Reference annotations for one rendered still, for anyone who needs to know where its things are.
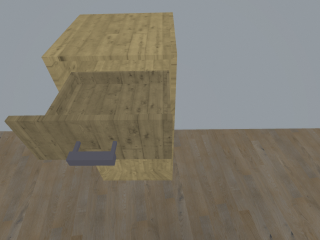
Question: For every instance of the cabinet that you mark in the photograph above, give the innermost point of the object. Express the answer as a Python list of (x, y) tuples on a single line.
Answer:
[(120, 42)]

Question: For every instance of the drawer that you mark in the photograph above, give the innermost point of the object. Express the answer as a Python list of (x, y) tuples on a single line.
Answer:
[(96, 108)]

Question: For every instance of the handle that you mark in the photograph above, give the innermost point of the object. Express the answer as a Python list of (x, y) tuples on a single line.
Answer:
[(91, 158)]

